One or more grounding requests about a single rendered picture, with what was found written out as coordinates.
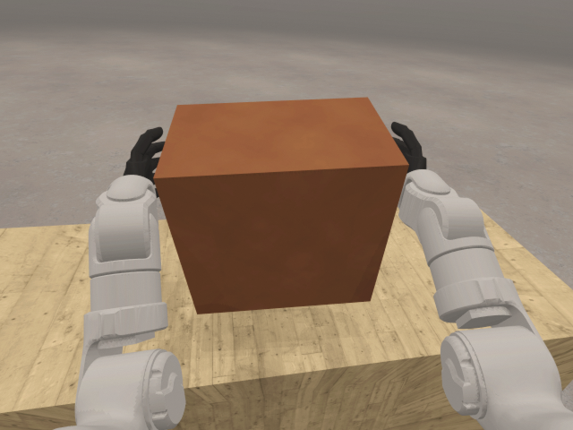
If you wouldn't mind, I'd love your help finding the right robot forearm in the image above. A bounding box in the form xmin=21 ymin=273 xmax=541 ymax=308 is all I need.
xmin=398 ymin=169 xmax=562 ymax=399

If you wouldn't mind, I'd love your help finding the carton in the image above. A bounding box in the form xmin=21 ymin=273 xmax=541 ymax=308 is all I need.
xmin=153 ymin=97 xmax=409 ymax=314

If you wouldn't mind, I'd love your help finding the left robot forearm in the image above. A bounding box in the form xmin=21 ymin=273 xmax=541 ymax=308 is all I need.
xmin=75 ymin=175 xmax=168 ymax=425

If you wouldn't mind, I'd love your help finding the robot left upper arm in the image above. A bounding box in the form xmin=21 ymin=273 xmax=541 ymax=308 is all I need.
xmin=54 ymin=348 xmax=186 ymax=430

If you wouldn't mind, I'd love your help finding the pedestal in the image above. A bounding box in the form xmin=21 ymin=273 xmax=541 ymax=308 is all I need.
xmin=0 ymin=207 xmax=573 ymax=430

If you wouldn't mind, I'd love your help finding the robot right hand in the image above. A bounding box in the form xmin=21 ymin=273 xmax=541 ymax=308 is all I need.
xmin=391 ymin=122 xmax=426 ymax=173

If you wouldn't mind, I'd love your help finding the robot left hand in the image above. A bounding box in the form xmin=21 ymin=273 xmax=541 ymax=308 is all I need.
xmin=124 ymin=127 xmax=165 ymax=198

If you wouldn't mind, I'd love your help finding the robot right upper arm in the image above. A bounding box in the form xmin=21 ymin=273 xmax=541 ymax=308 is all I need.
xmin=440 ymin=325 xmax=573 ymax=430

